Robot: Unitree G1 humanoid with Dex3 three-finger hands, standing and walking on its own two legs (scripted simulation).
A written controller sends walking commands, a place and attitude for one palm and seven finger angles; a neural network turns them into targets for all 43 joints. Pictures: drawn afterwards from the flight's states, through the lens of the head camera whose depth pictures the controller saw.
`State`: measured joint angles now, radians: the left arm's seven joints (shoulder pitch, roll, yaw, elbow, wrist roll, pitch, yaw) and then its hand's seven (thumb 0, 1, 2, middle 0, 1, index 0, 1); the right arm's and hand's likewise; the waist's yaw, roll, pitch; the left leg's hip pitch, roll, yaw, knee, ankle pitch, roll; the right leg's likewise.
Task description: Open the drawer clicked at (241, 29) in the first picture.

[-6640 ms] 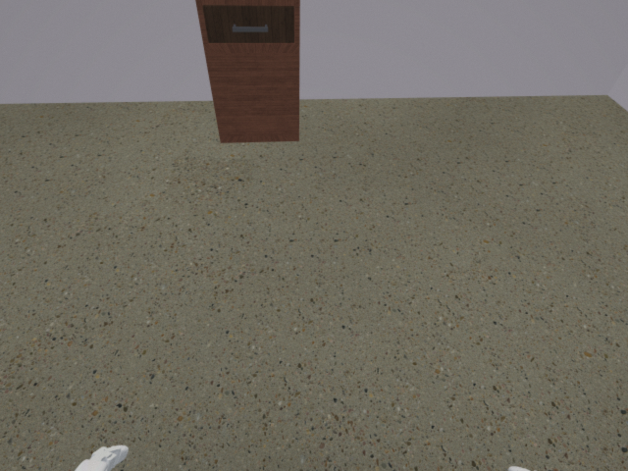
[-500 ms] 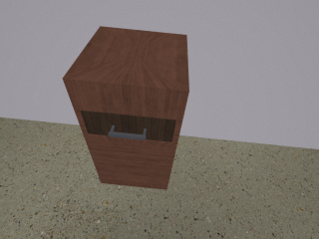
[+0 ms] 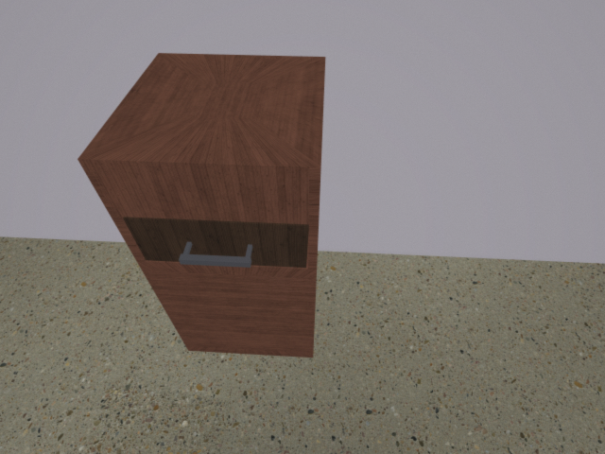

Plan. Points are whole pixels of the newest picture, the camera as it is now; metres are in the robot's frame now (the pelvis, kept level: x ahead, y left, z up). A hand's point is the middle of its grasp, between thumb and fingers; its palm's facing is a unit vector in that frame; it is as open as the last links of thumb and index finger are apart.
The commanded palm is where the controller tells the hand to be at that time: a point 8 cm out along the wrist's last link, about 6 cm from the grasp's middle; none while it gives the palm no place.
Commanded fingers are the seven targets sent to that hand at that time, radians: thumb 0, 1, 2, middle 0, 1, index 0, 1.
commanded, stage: come to a stop and stand still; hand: left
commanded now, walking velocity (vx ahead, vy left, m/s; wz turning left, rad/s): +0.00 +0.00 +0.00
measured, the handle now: (217, 254) +0.54 +0.22 -0.16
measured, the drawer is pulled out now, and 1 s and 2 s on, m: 0.00 0.00 0.00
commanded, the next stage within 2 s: look again from close up in 0.20 s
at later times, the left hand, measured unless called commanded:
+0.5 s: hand out of the picture -0.03 +0.19 -0.18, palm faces +0.01 -0.98 -0.18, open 7.4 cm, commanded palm none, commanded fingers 0.00 0.90 0.90 -0.20 -0.30 -0.20 -0.30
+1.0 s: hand out of the picture -0.03 +0.22 -0.18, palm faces -0.02 -0.98 -0.18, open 7.4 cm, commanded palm none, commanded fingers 0.00 0.90 0.90 -0.20 -0.30 -0.20 -0.30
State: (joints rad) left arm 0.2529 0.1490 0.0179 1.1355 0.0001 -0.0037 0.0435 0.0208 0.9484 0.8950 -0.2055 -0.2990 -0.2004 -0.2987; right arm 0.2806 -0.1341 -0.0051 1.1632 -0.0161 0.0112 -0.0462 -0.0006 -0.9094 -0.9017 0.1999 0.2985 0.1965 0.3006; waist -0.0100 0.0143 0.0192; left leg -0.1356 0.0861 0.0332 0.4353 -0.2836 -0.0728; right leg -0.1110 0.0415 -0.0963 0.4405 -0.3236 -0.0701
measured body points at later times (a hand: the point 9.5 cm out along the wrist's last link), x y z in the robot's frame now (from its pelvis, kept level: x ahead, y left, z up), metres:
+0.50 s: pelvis -0.02 +0.03 -0.01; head -0.01 +0.03 +0.44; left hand -0.03 +0.24 -0.17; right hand +0.01 -0.20 -0.16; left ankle -0.03 +0.13 -0.74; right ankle -0.05 -0.06 -0.74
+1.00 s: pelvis -0.02 +0.06 +0.00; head +0.00 +0.05 +0.45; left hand -0.03 +0.27 -0.16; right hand -0.05 -0.15 -0.16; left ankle -0.03 +0.13 -0.74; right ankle -0.05 -0.06 -0.74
